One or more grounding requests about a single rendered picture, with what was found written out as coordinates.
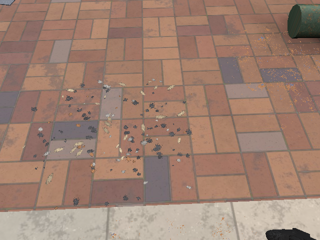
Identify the right robot hand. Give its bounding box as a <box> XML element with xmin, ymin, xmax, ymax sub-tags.
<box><xmin>265</xmin><ymin>228</ymin><xmax>316</xmax><ymax>240</ymax></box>

